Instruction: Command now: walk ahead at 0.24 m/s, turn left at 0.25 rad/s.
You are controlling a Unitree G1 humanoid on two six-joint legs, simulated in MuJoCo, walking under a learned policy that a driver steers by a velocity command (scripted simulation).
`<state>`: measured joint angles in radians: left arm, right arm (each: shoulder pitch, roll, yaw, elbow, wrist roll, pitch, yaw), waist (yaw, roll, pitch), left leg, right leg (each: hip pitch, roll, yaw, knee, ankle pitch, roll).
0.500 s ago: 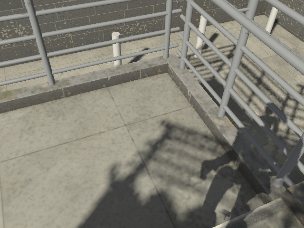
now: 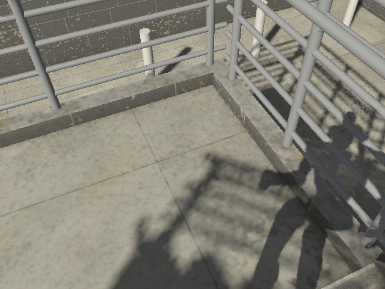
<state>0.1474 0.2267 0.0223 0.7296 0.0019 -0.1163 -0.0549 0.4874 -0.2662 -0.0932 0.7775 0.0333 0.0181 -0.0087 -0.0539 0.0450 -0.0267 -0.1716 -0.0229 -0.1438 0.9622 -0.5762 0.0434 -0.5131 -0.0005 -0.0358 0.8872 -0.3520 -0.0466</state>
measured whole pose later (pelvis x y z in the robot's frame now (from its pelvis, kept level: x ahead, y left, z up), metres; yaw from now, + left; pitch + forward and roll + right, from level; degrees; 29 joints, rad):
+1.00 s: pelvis +0.30 -0.08 -0.16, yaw +33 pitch +2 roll +0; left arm 0.25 0.25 0.06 0.70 0.01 0.01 -0.03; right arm 0.06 -0.29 -0.06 0.54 0.03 0.08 -0.07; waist 0.03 0.04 0.00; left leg -0.64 -0.22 -0.28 1.46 -0.55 -0.04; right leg -0.34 0.01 0.01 0.77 -0.39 -0.03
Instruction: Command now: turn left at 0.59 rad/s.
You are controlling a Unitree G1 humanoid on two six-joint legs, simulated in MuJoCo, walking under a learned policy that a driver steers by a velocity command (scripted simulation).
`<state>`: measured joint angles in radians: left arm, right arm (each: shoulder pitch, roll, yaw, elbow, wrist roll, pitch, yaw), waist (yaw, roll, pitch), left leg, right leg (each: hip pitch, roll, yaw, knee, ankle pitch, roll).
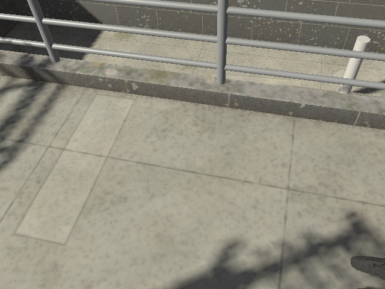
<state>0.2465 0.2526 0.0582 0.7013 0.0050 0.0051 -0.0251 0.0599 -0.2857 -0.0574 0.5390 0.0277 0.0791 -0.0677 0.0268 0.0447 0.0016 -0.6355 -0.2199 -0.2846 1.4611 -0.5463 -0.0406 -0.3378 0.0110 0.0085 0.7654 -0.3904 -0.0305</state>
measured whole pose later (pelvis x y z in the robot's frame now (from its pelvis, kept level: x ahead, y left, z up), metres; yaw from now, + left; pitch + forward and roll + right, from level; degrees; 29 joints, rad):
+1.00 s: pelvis +0.03 -0.05 -0.04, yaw +34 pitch +3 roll -1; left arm 0.15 0.26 0.05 0.63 -0.01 0.02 -0.03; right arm 0.07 -0.26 -0.03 0.55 0.03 0.06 -0.07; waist 0.03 0.06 -0.01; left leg -0.68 -0.14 -0.35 1.10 -0.47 -0.02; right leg -0.41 0.07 0.05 1.05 -0.50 0.16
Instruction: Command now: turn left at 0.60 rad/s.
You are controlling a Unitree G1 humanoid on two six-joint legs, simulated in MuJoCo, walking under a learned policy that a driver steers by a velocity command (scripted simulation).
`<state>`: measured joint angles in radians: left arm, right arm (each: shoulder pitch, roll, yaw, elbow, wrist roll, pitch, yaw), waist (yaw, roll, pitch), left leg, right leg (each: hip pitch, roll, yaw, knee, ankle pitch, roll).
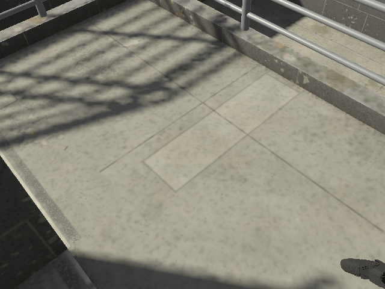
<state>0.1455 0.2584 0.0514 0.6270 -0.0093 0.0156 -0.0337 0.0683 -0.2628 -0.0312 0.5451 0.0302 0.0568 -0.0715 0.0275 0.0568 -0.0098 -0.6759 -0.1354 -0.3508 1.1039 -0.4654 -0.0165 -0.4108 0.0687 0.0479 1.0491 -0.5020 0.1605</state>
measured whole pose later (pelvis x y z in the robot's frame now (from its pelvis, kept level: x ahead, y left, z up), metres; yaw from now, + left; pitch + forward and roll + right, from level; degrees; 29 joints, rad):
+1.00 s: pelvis +0.20 -0.18 -0.11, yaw +32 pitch -1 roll +0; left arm 0.47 0.17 0.05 0.88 0.03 -0.08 0.03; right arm 0.25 -0.26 -0.10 0.72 0.03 0.00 -0.04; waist 0.07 0.05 -0.05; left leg -0.79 -0.03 -0.21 1.11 0.03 -0.01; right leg -0.05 0.04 -0.09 0.40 -0.34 -0.06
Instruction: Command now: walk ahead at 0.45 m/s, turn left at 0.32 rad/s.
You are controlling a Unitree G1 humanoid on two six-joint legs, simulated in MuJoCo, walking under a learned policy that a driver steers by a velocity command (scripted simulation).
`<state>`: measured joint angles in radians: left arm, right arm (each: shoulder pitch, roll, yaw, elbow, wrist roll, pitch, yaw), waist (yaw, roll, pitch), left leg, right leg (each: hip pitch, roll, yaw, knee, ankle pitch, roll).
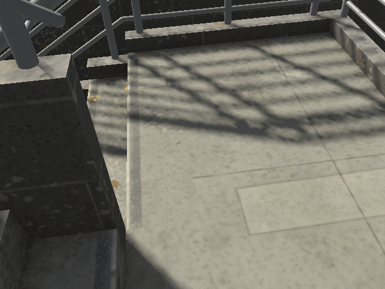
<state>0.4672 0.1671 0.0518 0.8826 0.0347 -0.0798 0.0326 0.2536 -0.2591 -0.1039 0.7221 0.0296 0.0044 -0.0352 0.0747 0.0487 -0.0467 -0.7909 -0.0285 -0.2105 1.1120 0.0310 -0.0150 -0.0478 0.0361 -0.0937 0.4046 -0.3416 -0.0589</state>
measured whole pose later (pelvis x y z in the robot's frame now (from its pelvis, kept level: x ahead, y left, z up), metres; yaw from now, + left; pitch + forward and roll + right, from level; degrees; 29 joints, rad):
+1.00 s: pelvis +0.49 -0.06 +0.01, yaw +3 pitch +1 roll -1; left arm 0.36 0.24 0.04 0.79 0.01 -0.09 -0.02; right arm 0.17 -0.29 -0.07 0.81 0.00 -0.07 -0.01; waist 0.05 0.04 0.02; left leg -0.66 0.12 -0.06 0.96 -0.09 0.01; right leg -0.13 0.08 -0.03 0.26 -0.14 -0.08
